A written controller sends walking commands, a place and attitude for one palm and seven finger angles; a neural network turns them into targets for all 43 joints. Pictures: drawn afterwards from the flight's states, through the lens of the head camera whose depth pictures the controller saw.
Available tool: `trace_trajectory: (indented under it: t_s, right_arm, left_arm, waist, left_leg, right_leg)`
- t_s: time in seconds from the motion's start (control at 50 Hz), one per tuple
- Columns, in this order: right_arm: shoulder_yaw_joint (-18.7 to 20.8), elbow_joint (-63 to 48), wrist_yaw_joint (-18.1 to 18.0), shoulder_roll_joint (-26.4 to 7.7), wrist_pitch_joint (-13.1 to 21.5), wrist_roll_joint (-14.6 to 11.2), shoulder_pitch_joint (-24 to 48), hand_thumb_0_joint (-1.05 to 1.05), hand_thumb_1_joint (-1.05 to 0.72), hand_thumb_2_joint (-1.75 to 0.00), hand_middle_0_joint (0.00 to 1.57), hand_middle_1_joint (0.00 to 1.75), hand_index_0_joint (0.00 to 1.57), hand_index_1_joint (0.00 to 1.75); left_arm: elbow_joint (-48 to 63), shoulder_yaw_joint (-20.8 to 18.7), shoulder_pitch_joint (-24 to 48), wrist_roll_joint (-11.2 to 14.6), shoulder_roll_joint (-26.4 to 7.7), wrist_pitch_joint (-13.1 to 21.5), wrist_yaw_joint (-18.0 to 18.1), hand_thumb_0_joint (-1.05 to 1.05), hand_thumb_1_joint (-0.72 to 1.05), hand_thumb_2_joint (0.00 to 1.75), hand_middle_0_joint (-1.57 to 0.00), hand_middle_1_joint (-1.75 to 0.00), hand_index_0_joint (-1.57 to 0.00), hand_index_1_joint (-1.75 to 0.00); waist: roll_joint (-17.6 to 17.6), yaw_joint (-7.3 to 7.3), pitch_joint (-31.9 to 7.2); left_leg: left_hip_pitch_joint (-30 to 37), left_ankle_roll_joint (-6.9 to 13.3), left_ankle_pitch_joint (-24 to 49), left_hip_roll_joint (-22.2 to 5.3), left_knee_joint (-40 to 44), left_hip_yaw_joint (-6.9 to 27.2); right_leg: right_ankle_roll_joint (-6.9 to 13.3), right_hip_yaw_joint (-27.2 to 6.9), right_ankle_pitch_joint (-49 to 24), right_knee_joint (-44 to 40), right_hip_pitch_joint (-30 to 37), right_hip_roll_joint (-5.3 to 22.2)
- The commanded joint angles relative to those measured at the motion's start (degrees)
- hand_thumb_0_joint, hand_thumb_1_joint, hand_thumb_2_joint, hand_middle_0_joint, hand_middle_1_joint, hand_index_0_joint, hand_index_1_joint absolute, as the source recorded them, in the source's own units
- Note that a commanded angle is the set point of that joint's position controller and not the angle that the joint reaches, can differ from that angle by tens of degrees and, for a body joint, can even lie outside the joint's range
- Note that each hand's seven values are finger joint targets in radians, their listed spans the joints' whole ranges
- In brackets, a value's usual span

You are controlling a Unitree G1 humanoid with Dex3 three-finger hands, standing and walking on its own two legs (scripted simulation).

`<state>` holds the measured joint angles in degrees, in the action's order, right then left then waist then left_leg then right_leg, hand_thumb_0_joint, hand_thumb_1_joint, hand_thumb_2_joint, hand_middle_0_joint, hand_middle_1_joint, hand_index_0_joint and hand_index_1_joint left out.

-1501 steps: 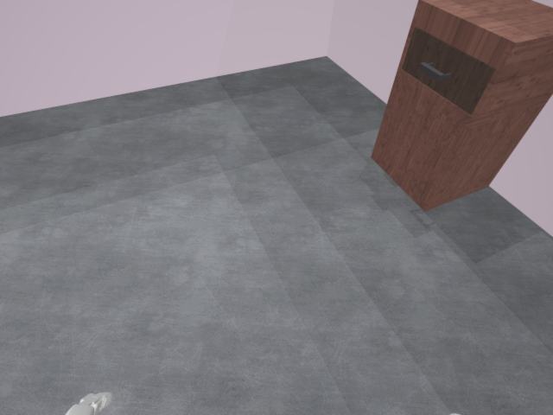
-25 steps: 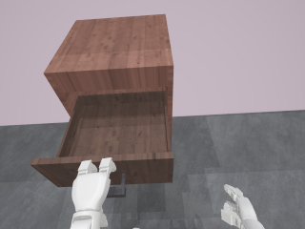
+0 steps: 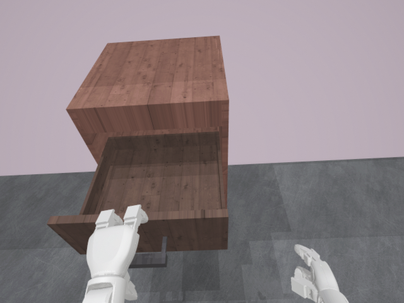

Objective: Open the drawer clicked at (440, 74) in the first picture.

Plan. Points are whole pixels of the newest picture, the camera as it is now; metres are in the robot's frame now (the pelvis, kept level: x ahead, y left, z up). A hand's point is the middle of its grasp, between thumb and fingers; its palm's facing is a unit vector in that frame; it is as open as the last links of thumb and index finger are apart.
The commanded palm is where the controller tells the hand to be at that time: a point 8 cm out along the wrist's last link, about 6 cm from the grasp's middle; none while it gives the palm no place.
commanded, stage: lift the hand off the handle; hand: left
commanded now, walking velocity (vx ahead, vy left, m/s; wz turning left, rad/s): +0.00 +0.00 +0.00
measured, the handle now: (143, 251) +0.26 +0.19 -0.10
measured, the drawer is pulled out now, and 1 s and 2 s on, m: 0.30 0.30 0.30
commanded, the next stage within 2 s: draw the hand back to the body in 0.64 s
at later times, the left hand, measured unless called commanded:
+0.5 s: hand (119, 243) +0.22 +0.19 +0.03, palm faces +0.07 -0.17 -0.98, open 13.8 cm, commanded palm +0.19 +0.19 +0.09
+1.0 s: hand (108, 237) +0.21 +0.20 +0.06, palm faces +0.12 -0.15 -0.98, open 13.8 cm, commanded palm +0.18 +0.20 +0.12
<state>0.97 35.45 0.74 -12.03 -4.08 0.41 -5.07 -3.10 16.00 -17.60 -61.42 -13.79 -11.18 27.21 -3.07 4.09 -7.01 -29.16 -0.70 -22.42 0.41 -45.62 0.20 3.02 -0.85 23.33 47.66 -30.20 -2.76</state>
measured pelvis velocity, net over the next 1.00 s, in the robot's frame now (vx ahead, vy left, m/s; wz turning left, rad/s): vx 0.01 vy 0.01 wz -0.02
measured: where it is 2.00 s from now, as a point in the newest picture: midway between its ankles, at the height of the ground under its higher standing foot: outside the picture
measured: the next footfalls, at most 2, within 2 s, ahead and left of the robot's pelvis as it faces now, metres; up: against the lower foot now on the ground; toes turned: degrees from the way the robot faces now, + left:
none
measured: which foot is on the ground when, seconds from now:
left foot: down 0.00-1.00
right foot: down 0.00-1.00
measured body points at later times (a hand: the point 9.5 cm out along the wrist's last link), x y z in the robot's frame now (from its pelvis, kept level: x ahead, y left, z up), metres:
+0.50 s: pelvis +0.01 +0.01 +0.01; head +0.00 -0.03 +0.46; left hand +0.21 +0.20 +0.09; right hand +0.23 -0.20 -0.08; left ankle +0.01 +0.13 -0.70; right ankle +0.01 -0.08 -0.70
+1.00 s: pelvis +0.01 +0.01 +0.02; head +0.00 -0.04 +0.46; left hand +0.20 +0.20 +0.12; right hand +0.23 -0.19 -0.07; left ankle +0.01 +0.13 -0.70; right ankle +0.01 -0.08 -0.70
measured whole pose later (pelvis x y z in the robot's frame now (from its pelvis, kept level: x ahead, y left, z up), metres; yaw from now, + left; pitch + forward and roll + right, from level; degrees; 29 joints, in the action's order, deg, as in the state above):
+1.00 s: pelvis +0.01 +0.01 +0.02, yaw -1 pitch +2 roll +1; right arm 0.2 35.5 2.8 -11.9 -4.1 -0.4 -5.0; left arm 11.5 13.8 -22.7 -59.0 -17.0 -12.2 19.6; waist -4.8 5.8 -5.3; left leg -19.3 -0.1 -20.2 0.3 -37.7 -0.8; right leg 2.5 -2.2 20.7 39.6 -20.6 -2.9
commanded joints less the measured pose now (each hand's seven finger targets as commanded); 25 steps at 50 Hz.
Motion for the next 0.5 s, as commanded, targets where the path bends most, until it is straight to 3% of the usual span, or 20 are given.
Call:
trace_trajectory:
  t_s: [0.0,0.04,0.12,0.16,0.18,0.2,0.28,0.3,0.36,0.42,0.48]
  right_arm:
    - [1.5,-10.0,-0.4,-4.8,3.0,-0.2,9.7,0.0,-0.9,-0.9,0.2,0.3,0.2,0.3]
    - [1.6,-10.1,-0.2,-4.7,3.3,-0.2,9.6,0.0,-0.9,-0.9,0.2,0.3,0.2,0.3]
    - [1.3,-10.2,-0.3,-4.8,3.3,0.0,9.5,0.0,-0.9,-0.9,0.2,0.3,0.2,0.3]
    - [1.5,-10.2,-0.2,-4.8,3.3,0.0,9.7,0.0,-0.9,-0.9,0.2,0.3,0.2,0.3]
    - [1.2,-10.5,0.1,-4.5,3.6,0.1,9.6,0.0,-0.9,-0.9,0.2,0.3,0.2,0.3]
    - [1.5,-10.0,0.1,-4.5,3.3,-0.1,9.6,0.0,-0.9,-0.9,0.2,0.3,0.2,0.3]
    - [1.2,-10.3,0.5,-4.6,3.5,-0.3,10.0,0.0,-0.9,-0.9,0.2,0.3,0.2,0.3]
    - [1.4,-10.0,0.3,-4.6,3.3,-0.5,10.2,0.0,-0.9,-0.9,0.2,0.3,0.2,0.3]
    - [1.3,-10.2,0.1,-4.8,3.3,-0.6,10.8,0.0,-0.9,-0.9,0.2,0.3,0.2,0.3]
    - [1.0,-10.3,0.5,-4.6,3.4,-0.5,10.6,0.0,-0.9,-0.9,0.2,0.3,0.2,0.3]
    - [1.0,-10.5,0.5,-4.8,3.4,-0.4,10.4,0.0,-0.9,-0.9,0.2,0.3,0.2,0.3]
  left_arm:
    - [12.9,-2.7,7.1,-0.2,-4.6,0.6,0.7,0.0,-0.5,0.3,-0.3,-1.2,-0.3,-1.2]
    - [13.6,-1.9,6.1,-0.1,-4.0,0.9,-0.1,0.0,-0.5,0.3,-0.3,-1.2,-0.3,-1.2]
    - [15.2,-3.8,7.1,-0.4,-6.2,1.6,-0.8,0.0,-0.5,0.3,-0.3,-1.2,-0.3,-1.2]
    - [16.2,-5.6,6.3,-0.7,-7.6,2.0,-0.5,0.0,-0.5,0.3,-0.3,-1.2,-0.3,-1.2]
    - [16.9,-4.5,5.0,-1.0,-6.6,2.0,-0.5,0.0,-0.5,0.3,-0.3,-1.2,-0.3,-1.2]
    - [16.1,-4.4,6.0,-0.8,-6.3,1.9,-0.5,0.0,-0.5,0.3,-0.3,-1.2,-0.3,-1.2]
    - [17.1,-4.3,4.1,-0.1,-6.1,1.0,-1.0,0.0,-0.5,0.3,-0.3,-1.2,-0.3,-1.2]
    - [16.8,-4.1,5.3,0.3,-6.0,0.6,-1.4,0.0,-0.5,0.3,-0.3,-1.2,-0.3,-1.2]
    - [17.9,-6.4,4.4,0.7,-8.2,0.2,-2.1,0.0,-0.5,0.3,-0.3,-1.2,-0.3,-1.2]
    - [20.1,-3.1,4.9,0.7,-5.8,0.0,-3.3,0.0,-0.5,0.3,-0.3,-1.2,-0.3,-1.2]
    - [22.0,-4.2,5.5,0.7,-7.3,0.3,-4.3,0.0,-0.5,0.3,-0.3,-1.2,-0.3,-1.2]
  waist:
    - [4.8,-0.92,-6.4]
    - [4.9,-0.63,-6.6]
    - [6.0,-0.14,-7.4]
    - [4.3,0.42,-7.5]
    - [3.8,0.71,-8.2]
    - [4.4,0.12,-6.8]
    - [4.7,0.73,-7.5]
    - [5.8,0.2,-5.9]
    - [5.6,0.84,-6.1]
    - [4.4,0.58,-6.7]
    - [4.3,0.6,-6.6]
  left_leg:
    - [5.9,2.5,8.8,1.9,5.8,-1.2]
    - [6.7,2.7,9.7,1.8,6.1,-1.3]
    - [7.0,2.7,9.8,1.8,6.7,-1.2]
    - [7.8,2.4,10.9,1.9,7.1,-1.3]
    - [8.4,2.5,11.5,1.9,6.8,-1.4]
    - [8.4,2.4,11.5,1.7,7.2,-1.2]
    - [8.7,2.4,12.6,1.6,8.1,-1.3]
    - [8.5,2.4,11.8,1.5,8.3,-1.2]
    - [9.1,2.4,12.6,1.6,9.1,-1.3]
    - [10.6,2.7,14.1,1.5,9.3,-1.3]
    - [11.7,2.7,14.2,1.3,9.8,-1.2]
  right_leg:
    - [-1.0,-3.3,-9.9,-12.2,3.8,0.6]
    - [-1.0,-2.8,-10.9,-12.4,4.3,0.7]
    - [-1.2,-2.8,-10.4,-12.7,5.3,0.7]
    - [-0.7,-3.6,-11.6,-13.0,6.3,0.5]
    - [-0.8,-3.2,-12.3,-12.5,6.2,0.6]
    - [-0.6,-2.9,-12.3,-12.6,5.6,0.4]
    - [-0.9,-2.8,-14.0,-12.8,7.7,0.4]
    - [-0.9,-2.9,-13.4,-13.4,7.2,0.5]
    - [-0.8,-3.8,-14.5,-14.3,8.9,0.5]
    - [-1.0,-2.3,-15.4,-13.8,8.8,0.6]
    - [-0.9,-2.4,-13.8,-14.5,8.7,0.3]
